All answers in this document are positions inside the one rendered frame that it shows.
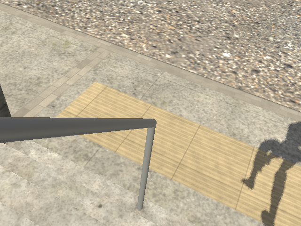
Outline stairs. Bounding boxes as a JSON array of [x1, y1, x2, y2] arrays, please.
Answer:
[[0, 139, 198, 226]]

